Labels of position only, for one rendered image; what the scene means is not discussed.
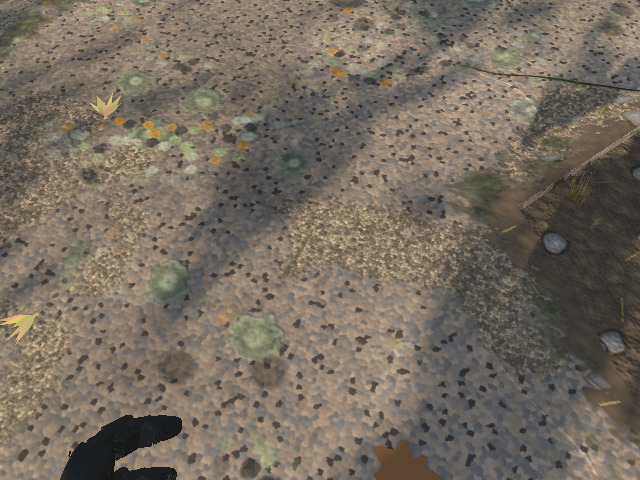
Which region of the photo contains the left robot hand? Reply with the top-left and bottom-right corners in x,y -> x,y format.
60,415 -> 182,480

